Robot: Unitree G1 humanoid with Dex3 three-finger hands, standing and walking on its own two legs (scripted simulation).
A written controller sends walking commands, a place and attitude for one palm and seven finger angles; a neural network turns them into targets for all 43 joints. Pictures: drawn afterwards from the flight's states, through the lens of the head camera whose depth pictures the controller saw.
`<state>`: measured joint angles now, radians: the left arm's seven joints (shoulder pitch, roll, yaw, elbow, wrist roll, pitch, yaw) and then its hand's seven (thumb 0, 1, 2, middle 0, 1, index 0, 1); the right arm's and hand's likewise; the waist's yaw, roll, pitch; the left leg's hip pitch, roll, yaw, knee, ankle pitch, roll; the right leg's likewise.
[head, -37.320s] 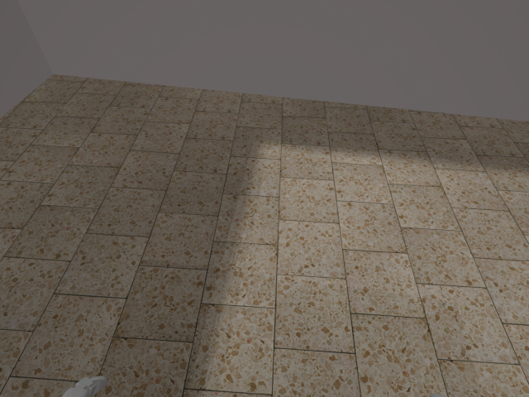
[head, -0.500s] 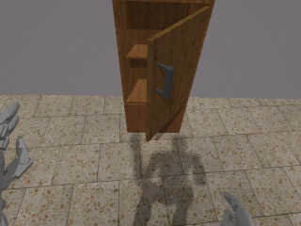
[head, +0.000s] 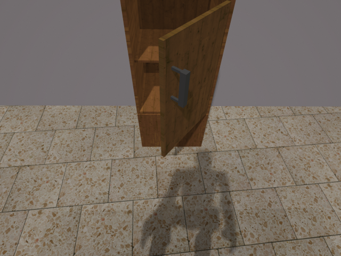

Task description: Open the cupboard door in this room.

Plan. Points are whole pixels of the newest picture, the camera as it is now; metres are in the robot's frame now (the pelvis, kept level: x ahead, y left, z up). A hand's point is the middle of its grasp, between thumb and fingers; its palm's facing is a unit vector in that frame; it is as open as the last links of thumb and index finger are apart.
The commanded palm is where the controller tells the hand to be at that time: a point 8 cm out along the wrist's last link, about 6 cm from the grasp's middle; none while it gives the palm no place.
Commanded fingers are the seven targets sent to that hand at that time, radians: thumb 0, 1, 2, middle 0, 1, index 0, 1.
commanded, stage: let the arm hang, fingers relaxed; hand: left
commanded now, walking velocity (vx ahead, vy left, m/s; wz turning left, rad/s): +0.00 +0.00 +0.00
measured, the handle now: (178, 87) +0.62 +0.01 +0.03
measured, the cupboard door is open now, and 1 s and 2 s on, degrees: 50 50 50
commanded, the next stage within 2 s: look to check the result in 0.58 s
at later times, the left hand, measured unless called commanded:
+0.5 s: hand out of the picture +0.01 +0.16 -0.18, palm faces +0.04 -0.99 -0.16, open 7.3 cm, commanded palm none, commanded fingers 0.00 0.90 0.90 -0.20 -0.30 -0.20 -0.30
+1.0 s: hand out of the picture +0.01 +0.17 -0.17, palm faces +0.04 -0.99 -0.16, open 7.4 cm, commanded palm none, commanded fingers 0.00 0.90 0.90 -0.20 -0.30 -0.20 -0.30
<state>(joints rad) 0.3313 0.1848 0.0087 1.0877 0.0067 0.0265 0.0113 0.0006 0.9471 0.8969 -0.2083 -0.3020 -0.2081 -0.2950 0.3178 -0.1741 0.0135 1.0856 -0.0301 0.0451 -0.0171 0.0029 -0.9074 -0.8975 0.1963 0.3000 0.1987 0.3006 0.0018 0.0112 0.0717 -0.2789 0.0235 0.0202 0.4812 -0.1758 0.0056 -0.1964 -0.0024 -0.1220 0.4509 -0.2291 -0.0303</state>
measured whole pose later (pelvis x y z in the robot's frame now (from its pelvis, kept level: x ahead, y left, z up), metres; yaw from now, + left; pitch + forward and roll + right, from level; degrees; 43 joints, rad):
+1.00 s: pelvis +0.03 +0.01 +0.00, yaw -1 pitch -1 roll +0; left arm 0.30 0.12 0.01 1.16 0.01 -0.01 0.03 0.00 0.91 0.90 -0.20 -0.30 -0.20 -0.29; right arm 0.28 -0.12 0.01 1.15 -0.02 0.01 -0.04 0.00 -0.91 -0.90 0.20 0.30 0.20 0.30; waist 0.00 0.00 0.06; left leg -0.20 0.00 0.05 0.42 -0.19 0.02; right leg -0.14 -0.02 -0.09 0.41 -0.25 -0.01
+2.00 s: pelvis +0.04 -0.03 +0.00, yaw -19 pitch +1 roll +2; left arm 0.24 0.17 0.08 0.98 0.02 0.02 0.01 0.00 0.90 0.90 -0.21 -0.30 -0.21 -0.29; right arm 0.06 -0.23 -0.07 0.93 -0.02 0.06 -0.04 0.00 -0.91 -0.90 0.20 0.30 0.20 0.30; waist 0.04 0.02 0.11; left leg -0.49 0.05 -0.03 1.11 -0.39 -0.07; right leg -0.24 0.08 0.07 0.47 -0.25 -0.08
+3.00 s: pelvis +0.07 -0.02 +0.00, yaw -55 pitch +1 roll +1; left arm 0.22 0.18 0.06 0.93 0.03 0.01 -0.02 0.00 0.90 0.90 -0.21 -0.30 -0.21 -0.30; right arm 0.21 -0.24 -0.06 0.90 -0.03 0.03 0.01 0.00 -0.91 -0.90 0.20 0.30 0.20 0.30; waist 0.01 0.00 0.06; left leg -0.45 0.07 0.03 0.90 -0.39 -0.07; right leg -0.22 0.04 0.08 0.46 -0.25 -0.04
